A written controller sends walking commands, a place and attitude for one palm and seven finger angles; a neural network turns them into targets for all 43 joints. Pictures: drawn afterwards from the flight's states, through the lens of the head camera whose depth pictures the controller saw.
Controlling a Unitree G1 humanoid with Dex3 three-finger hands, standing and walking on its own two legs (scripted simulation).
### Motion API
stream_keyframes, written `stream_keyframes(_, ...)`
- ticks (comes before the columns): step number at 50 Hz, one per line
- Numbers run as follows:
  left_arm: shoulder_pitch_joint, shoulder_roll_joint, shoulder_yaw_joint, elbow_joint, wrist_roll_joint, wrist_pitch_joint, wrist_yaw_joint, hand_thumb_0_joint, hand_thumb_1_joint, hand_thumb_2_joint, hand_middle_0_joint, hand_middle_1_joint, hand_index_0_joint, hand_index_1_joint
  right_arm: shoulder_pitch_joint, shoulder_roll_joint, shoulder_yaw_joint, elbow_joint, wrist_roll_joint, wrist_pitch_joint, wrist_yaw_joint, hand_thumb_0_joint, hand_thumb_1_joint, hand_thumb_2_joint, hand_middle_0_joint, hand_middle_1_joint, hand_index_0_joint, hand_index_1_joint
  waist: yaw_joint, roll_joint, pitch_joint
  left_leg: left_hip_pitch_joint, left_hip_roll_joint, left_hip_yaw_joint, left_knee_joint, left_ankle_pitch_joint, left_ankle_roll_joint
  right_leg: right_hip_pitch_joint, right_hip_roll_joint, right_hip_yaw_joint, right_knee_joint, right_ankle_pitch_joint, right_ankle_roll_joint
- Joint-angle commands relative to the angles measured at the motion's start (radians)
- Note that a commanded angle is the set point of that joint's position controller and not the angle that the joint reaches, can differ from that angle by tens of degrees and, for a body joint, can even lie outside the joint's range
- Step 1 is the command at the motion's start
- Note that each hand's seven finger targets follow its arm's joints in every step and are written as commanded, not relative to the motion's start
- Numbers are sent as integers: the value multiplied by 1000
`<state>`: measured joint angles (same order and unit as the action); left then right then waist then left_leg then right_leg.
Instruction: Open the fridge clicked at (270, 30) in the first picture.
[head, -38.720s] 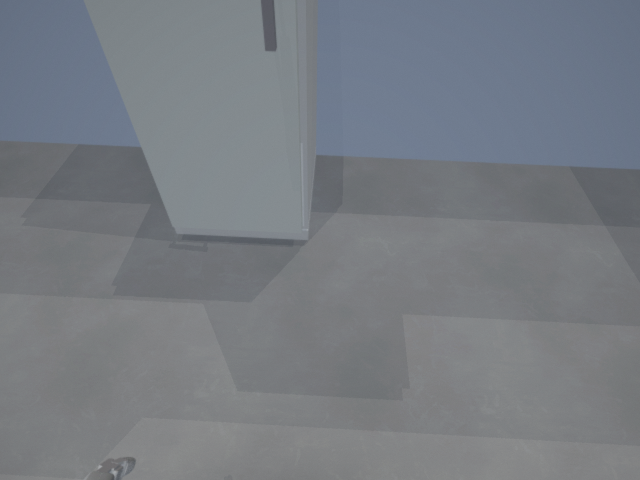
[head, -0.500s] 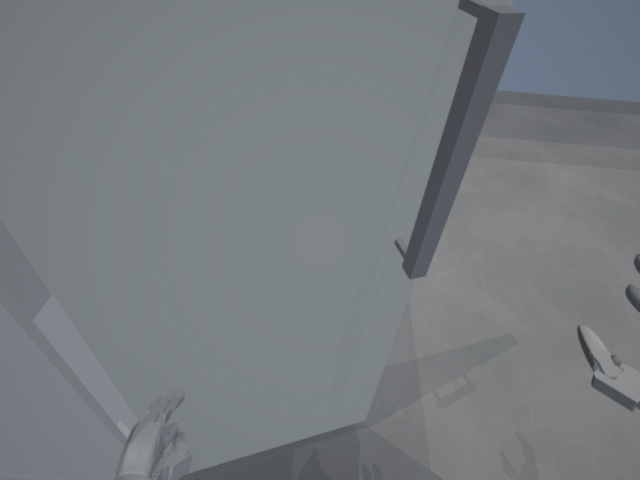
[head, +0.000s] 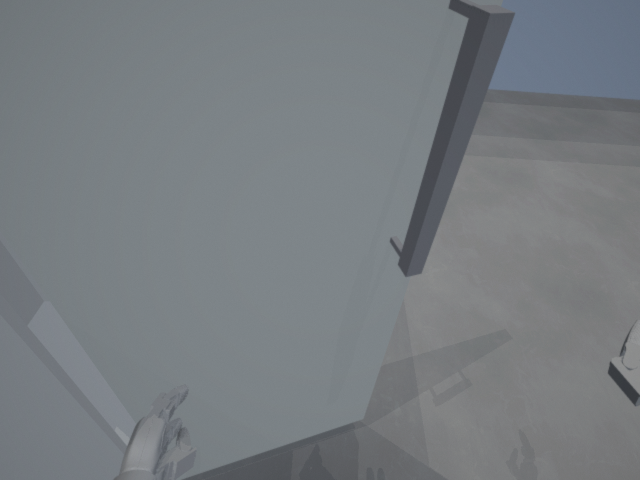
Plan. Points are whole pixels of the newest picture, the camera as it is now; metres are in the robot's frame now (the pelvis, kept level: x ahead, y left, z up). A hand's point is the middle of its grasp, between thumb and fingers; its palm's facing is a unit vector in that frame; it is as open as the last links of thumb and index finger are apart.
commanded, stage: step back with the hand held close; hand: right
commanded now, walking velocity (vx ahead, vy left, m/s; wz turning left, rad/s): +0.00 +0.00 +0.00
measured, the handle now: (430, 161) +0.41 -0.13 +0.23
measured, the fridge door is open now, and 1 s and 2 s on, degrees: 70 70 70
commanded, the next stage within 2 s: stop stepping back and stand still in 1.42 s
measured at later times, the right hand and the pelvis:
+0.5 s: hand (632, 384) +0.17 -0.28 +0.15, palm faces +0.37 +0.79 -0.48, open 7.4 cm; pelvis -0.04 -0.02 -0.01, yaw +2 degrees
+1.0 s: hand out of the picture +0.10 -0.31 +0.17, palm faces +0.46 +0.77 -0.44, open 7.4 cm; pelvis -0.10 -0.03 -0.01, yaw -1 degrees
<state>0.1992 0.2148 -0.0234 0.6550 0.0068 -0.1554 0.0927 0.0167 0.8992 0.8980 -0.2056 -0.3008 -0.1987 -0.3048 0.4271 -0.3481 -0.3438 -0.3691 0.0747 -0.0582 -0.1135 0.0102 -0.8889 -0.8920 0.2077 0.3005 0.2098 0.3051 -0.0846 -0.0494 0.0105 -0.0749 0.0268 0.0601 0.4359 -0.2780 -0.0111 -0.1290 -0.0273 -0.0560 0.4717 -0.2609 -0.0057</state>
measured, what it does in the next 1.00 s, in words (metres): walks backwards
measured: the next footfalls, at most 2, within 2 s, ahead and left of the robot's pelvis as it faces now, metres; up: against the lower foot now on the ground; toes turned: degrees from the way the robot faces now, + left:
left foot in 1.08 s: -0.14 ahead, +0.10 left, +0.00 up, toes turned +1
left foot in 1.54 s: -0.24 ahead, +0.07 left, +0.00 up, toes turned +5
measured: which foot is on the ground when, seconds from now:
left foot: down 0.00-0.86, up 0.88-1.00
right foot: down 0.00-1.00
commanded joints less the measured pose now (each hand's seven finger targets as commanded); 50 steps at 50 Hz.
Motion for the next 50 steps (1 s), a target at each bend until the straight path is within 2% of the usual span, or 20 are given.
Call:
stream_keyframes(1,-137,115,44,-166,-5,-52,8,0,900,900,-200,-300,-200,-300,-94,-205,-125,-211,-1,-70,-14,0,-900,-900,200,300,200,300,2,-12,-64,-63,16,-22,-81,190,26,39,-14,38,-66,197,-24)
stream_keyframes(4,-142,119,43,-165,-6,-52,10,0,900,900,-200,-300,-200,-300,-144,-175,-78,-231,-3,-73,-8,0,-900,-900,200,300,200,300,12,-1,-54,-72,17,-23,-92,170,25,43,-14,38,-68,184,-27)
stream_keyframes(5,-143,126,36,-193,-14,-27,5,0,900,900,-200,-300,-200,-300,-309,-319,-220,-332,-9,-125,-23,0,-900,-900,200,300,200,300,44,15,58,-180,69,-163,-163,240,24,-34,-30,37,-23,96,-42)
stream_keyframes(7,-111,104,37,-161,-1,6,0,0,900,900,-200,-300,-200,-300,-107,-192,-130,-171,-21,-130,-11,0,-900,-900,200,300,200,300,58,127,11,-180,119,-168,-145,320,33,-32,-26,39,39,101,-39)
stream_keyframes(10,-105,114,50,-198,-5,39,-3,0,900,900,-200,-300,-200,-300,-21,-193,-135,-206,-26,-144,-17,0,-900,-900,200,300,200,300,55,91,-97,-127,134,-140,-64,405,30,-30,-43,38,37,205,-37)
stream_keyframes(16,-112,113,57,-262,-14,75,3,0,900,900,-200,-300,-200,-300,94,-240,-203,-341,-20,-168,-38,0,-900,-900,200,300,200,300,46,-22,-195,-76,65,-73,74,393,4,-51,-111,98,-17,433,-54)
stream_keyframes(21,-92,118,59,-273,-14,68,7,0,900,900,-200,-300,-200,-300,119,-241,-220,-348,-16,-177,-45,0,-900,-900,200,300,200,300,49,-66,-166,-66,37,-66,124,268,1,-167,-137,131,-57,317,-63)
stream_keyframes(27,-71,135,61,-267,-17,32,6,0,900,900,-200,-300,-200,-300,67,-218,-206,-352,-26,-197,-49,0,-900,-900,200,300,200,300,64,-98,-97,-40,16,-67,180,124,3,-376,-153,167,-120,-106,-82)
stream_keyframes(29,-65,138,64,-264,-18,21,8,0,900,900,-200,-300,-200,-300,44,-224,-212,-354,-33,-204,-50,0,-900,-900,200,300,200,300,66,-82,-85,-29,17,-76,180,99,5,-429,-145,173,-122,-223,-86)
stream_keyframes(32,-52,130,64,-255,-17,11,3,0,900,900,-200,-300,-200,-300,14,-213,-195,-347,-36,-214,-49,0,-900,-900,200,300,200,300,75,26,-54,-150,58,-149,56,-55,27,-409,-85,139,-31,-324,-67)
stream_keyframes(33,-49,124,63,-244,-13,10,2,0,900,900,-200,-300,-200,-300,10,-219,-194,-341,-36,-217,-52,0,-900,-900,200,300,200,300,79,72,-39,-232,89,-195,-17,-141,44,-363,-57,124,25,-315,-55)
stream_keyframes(35,-42,107,56,-217,-6,10,-1,0,900,900,-200,-300,-200,-300,-2,-230,-190,-347,-33,-217,-59,0,-900,-900,200,300,200,300,87,148,-54,-329,168,-259,-95,-161,86,-257,-20,91,147,-211,-33)
stream_keyframes(38,-45,101,50,-195,-3,11,-4,0,900,900,-200,-300,-200,-300,-3,-239,-190,-333,-32,-219,-72,0,-900,-900,200,300,200,300,89,176,-83,-375,217,-246,-94,-85,104,-175,1,80,218,-124,-23)
stream_keyframes(39,-52,111,55,-202,-4,11,-2,0,900,900,-200,-300,-200,-300,-4,-246,-197,-351,-31,-220,-74,0,-900,-900,200,300,200,300,89,129,-89,-345,197,-215,-60,-42,95,-180,-12,101,160,-102,-28)
stream_keyframes(41,-77,124,52,-223,-9,8,3,0,900,900,-200,-300,-200,-300,4,-247,-205,-384,-30,-233,-73,0,-900,-900,200,300,200,300,84,-2,-65,-313,87,-133,35,-134,41,-255,-79,199,-26,-199,-55)
stream_keyframes(43,-93,155,61,-245,-10,-13,9,0,900,900,-200,-300,-200,-300,-6,-238,-231,-407,-51,-255,-66,0,-900,-900,200,300,200,300,76,-293,-54,-51,-73,-39,389,-130,-10,-563,-252,416,-346,-597,-127)
stream_keyframes(44,-93,148,72,-249,-5,-18,12,0,900,900,-200,-300,-200,-300,-15,-265,-253,-399,-59,-263,-64,0,-900,-900,200,300,200,300,71,-286,-45,-22,-83,-54,499,-93,-10,-606,-283,456,-361,-541,-153)
stream_keyframes(46,-72,127,78,-230,-2,-32,-6,0,900,900,-200,-300,-200,-300,30,-246,-244,-381,-49,-271,-53,0,-900,-900,200,300,200,300,65,-149,-68,-136,-75,-65,434,-164,2,-425,-246,374,-258,-296,-147)
stream_keyframes(48,-52,124,78,-210,-1,-44,-17,0,900,900,-200,-300,-200,-300,88,-218,-216,-379,-33,-274,-44,0,-900,-900,200,300,200,300,64,-174,-98,-187,-81,-31,295,-205,9,-265,-215,329,-250,-214,-123)
stream_keyframes(50,-56,119,67,-198,4,-50,-18,0,900,900,-200,-300,-200,-300,96,-207,-187,-384,-21,-272,-40,0,-900,-900,200,300,200,300,64,-182,-133,-162,-69,-34,91,-146,13,-157,-204,304,-198,-13,-105)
